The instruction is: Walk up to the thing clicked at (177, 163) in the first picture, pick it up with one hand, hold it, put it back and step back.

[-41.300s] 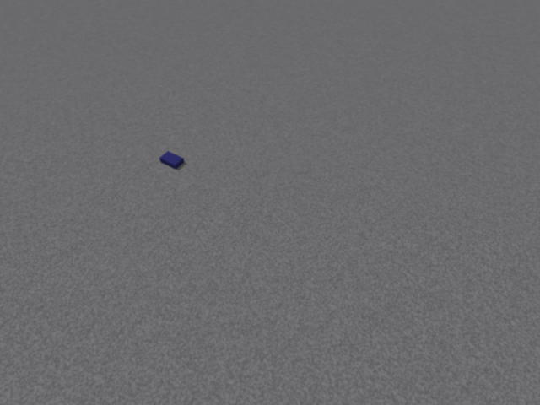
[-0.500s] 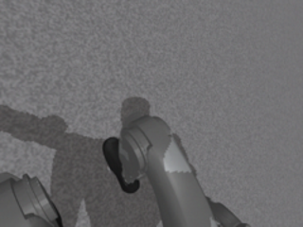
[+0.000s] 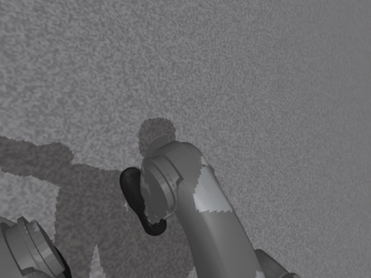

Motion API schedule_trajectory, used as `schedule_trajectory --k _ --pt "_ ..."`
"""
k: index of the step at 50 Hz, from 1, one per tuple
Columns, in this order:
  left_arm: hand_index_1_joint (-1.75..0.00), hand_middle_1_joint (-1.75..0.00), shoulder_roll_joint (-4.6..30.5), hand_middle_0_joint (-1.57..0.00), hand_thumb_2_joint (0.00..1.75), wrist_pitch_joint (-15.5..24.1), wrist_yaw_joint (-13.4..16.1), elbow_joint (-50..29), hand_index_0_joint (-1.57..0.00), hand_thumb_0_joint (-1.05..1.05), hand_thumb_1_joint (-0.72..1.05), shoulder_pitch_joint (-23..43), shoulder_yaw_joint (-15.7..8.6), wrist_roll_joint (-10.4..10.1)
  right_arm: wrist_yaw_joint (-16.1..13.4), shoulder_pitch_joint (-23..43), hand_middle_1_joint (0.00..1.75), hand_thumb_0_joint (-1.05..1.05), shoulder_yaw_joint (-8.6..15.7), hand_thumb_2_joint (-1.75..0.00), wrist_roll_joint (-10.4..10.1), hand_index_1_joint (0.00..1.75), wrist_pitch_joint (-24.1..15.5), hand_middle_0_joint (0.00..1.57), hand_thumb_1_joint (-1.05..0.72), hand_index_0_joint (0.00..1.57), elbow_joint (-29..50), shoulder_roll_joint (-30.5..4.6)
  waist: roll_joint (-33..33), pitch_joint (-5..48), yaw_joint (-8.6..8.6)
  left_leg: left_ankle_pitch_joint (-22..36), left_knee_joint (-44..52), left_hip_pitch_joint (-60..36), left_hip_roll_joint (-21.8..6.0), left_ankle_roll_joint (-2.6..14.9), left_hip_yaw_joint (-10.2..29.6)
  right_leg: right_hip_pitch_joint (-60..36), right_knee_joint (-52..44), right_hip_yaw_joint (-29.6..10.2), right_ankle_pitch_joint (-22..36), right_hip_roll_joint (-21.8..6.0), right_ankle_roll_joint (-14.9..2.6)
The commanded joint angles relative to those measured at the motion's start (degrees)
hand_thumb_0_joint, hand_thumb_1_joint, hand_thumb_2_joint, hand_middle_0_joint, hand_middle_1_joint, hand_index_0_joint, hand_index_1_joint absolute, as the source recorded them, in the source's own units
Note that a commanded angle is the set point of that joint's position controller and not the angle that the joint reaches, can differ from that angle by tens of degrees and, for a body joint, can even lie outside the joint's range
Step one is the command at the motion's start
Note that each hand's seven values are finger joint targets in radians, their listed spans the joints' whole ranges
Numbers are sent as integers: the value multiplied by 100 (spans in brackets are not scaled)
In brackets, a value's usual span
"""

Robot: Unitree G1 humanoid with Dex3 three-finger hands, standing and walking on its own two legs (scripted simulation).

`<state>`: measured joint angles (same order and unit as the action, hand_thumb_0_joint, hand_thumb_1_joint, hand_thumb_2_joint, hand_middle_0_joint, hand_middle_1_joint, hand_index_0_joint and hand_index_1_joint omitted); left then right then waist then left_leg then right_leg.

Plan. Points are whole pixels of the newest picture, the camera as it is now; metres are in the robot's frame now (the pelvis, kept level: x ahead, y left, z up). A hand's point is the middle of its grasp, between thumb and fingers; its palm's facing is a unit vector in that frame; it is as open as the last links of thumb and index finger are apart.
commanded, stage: rest palm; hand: left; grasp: from above
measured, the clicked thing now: out of the picture +0.52 +0.31 -0.30
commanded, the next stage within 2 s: close in 0.28 s
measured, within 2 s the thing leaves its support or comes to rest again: neither
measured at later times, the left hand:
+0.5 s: hand out of the picture +0.50 +0.29 -0.26, palm faces -0.46 -0.11 -0.88, open 12.4 cm
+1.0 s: hand out of the picture +0.50 +0.29 -0.26, palm faces -0.45 -0.11 -0.88, open 10.3 cm
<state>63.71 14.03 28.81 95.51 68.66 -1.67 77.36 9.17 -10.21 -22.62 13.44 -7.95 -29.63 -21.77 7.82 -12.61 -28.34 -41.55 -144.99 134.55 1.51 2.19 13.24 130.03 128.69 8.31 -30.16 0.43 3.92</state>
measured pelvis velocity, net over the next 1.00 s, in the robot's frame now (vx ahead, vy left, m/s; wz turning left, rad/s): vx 0.00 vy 0.00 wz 0.00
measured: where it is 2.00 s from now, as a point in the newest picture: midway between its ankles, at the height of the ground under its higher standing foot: (110, 250)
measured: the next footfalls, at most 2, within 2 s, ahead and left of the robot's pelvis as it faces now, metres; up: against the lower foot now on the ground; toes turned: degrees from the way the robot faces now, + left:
none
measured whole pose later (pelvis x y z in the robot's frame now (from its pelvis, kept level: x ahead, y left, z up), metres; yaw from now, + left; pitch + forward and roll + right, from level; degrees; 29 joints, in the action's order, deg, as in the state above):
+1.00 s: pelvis +0.00 +0.00 +0.00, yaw +0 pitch +29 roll -18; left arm 64.3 13.0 28.4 94.8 68.0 -1.3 75.0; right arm 9.0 -9.1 -23.4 13.7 -8.5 -30.2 -21.9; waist 8.3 -13.8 -28.3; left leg -41.3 -144.4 134.2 1.4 1.9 13.8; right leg 129.5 127.9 8.9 -29.8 0.1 3.9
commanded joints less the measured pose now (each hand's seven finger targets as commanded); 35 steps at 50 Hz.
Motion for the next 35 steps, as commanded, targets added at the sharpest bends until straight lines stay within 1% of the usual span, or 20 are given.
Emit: schedule_trajectory --k 1,4,5,6,8,9,12,14,17,18,19,20,21,22,23,28,30,33,34,35 --pt "-69 -64 1010 -37 82 -65 239 -626 -33 0 -28 1411 -85 -119 -2 -1189 30 0 571 -91 -12 30 1 20 -91 20 -203 -1973 -3283 3336 -534 1489 1730 -2720 -321 -260 -191 -2099 -802 656 886 104 -472" --pt "-69 -64 1243 -36 82 -99 260 -830 -32 0 -29 1585 -207 -165 -23 -1154 30 0 592 -91 -47 30 -22 20 -91 20 -248 -2003 -3509 3574 -466 1537 1781 -2940 -342 -293 -188 -2147 -814 638 890 93 -509" --pt "-70 -65 1302 -36 81 -86 264 -1122 -32 0 -28 1680 -310 -150 -2 -1251 30 0 595 -91 -31 30 -31 20 -91 20 -262 -2011 -3746 3782 -458 1824 1738 -3201 -366 -336 -123 -2086 -763 637 1050 54 -489" --pt "-70 -66 1191 -36 81 -111 260 -907 -32 0 -28 1577 -248 -160 -4 -1173 30 0 610 -91 -26 30 -33 20 -91 20 -279 -2009 -3717 3786 -427 1856 1710 -3240 -374 -349 -119 -2069 -741 645 1056 59 -516" --pt "-71 -67 971 -35 80 -138 225 -617 -32 0 -27 1342 -80 -204 30 -1197 30 0 586 -91 -22 30 -39 20 -91 20 -241 -1972 -3422 3488 -573 1661 1696 -2831 -335 -275 -231 -2280 -799 666 1037 121 -477" --pt "-71 -68 1009 -35 81 -152 226 -598 -31 0 -28 1392 -76 -262 5 -1163 30 0 578 -91 -38 30 -43 20 -91 20 -235 -2008 -3253 3368 -567 1542 1685 -2638 -323 -254 -237 -2317 -842 664 992 122 -484" --pt "-71 -67 1319 -34 83 -146 163 -922 -30 0 -30 1446 -274 -230 -9 -1288 30 0 559 -91 -37 30 -34 20 -91 20 -295 -2018 -3485 3595 -487 1722 1652 -2798 -322 -264 -287 -2415 -843 603 1109 84 -503" --pt "-72 -68 1184 -35 81 -157 122 -805 -31 0 -28 1314 -226 -269 -7 -1273 30 0 554 -91 -31 30 -9 20 -91 20 -294 -1996 -3397 3628 -484 1823 1593 -2837 -322 -265 -307 -2476 -835 628 1196 105 -510" --pt "-73 -70 1088 -34 82 -111 79 -760 -31 0 -28 1329 -105 -360 -27 -1291 30 0 552 -91 -38 30 30 20 -91 20 -251 -2005 -3273 3557 -573 1680 1631 -2631 -304 -234 -333 -2695 -886 650 1151 144 -505" --pt "-73 -70 1196 -34 82 -86 87 -909 -30 0 -28 1415 -184 -342 -41 -1292 30 0 554 -91 -31 30 49 20 -91 20 -291 -2037 -3388 3641 -508 1731 1650 -2698 -321 -273 -272 -2585 -883 678 1137 121 -526" --pt "-73 -69 1205 -34 82 -94 71 -710 -30 0 -29 1248 -153 -315 -59 -1233 30 0 554 -91 -41 30 44 20 -91 20 -258 -2026 -3342 3538 -451 1637 1655 -2717 -313 -276 -301 -2526 -894 671 1026 130 -545" --pt "-71 -68 1228 -37 77 -47 50 -972 -35 0 -21 1345 -194 -296 -38 -1318 30 0 538 -90 -24 30 63 20 -90 20 -275 -2011 -3504 3623 -505 1791 1666 -2862 -337 -307 -255 -2508 -848 677 1100 106 -530" --pt "-70 -69 1269 -39 74 -20 74 -972 -37 0 -17 1414 -208 -297 -62 -1268 30 0 548 -90 -21 30 85 20 -90 20 -239 -2045 -3520 3627 -483 1748 1698 -2934 -344 -322 -223 -2455 -861 692 1039 110 -549" --pt "-70 -68 1176 -40 73 -22 46 -908 -39 0 -16 1325 -122 -295 -64 -1210 30 0 534 -91 -22 30 78 20 -90 20 -208 -2010 -3405 3545 -486 1649 1667 -2863 -327 -289 -272 -2455 -865 681 1003 123 -538" --pt "-69 -67 1257 -41 71 0 78 -914 -40 0 -14 1379 -130 -311 -84 -1163 30 0 544 -90 -25 30 84 20 -90 20 -204 -2014 -3359 3552 -470 1442 1680 -2727 -310 -255 -329 -2561 -935 676 882 155 -531" --pt "-66 -65 1348 -43 67 21 201 -913 -43 0 -9 1407 -220 -231 -122 -1209 30 0 547 -90 -30 30 94 20 -90 20 -256 -2005 -3426 3570 -461 1471 1749 -2813 -333 -275 -274 -2489 -926 686 925 142 -530" --pt "-65 -65 1100 -44 65 -13 184 -742 -44 0 -6 1325 -96 -235 -107 -1157 30 0 561 -90 -15 30 65 20 -90 20 -258 -1991 -3434 3342 -506 1365 1742 -2819 -338 -286 -239 -2184 -876 708 803 123 -526" --pt "-62 -62 1100 -48 63 -52 185 -778 -47 0 -4 1363 -34 -277 -124 -1143 30 0 512 -90 -11 30 44 20 -90 20 -274 -1970 -3276 3376 -565 1327 1758 -2690 -326 -240 -290 -2404 -958 668 859 134 -502" --pt "-62 -61 1169 -48 62 -37 206 -998 -48 0 -2 1520 -112 -296 -124 -1165 30 0 551 -90 -18 30 50 20 -90 20 -347 -1986 -3486 3537 -525 1426 1781 -2825 -356 -271 -247 -2382 -943 673 922 124 -501" --pt "-61 -60 1156 -49 61 -79 207 -841 -49 0 -1 1443 -103 -259 -127 -1178 30 0 545 -90 -5 30 37 20 -90 20 -352 -1990 -3474 3547 -508 1489 1781 -2941 -362 -292 -225 -2305 -908 676 955 106 -510"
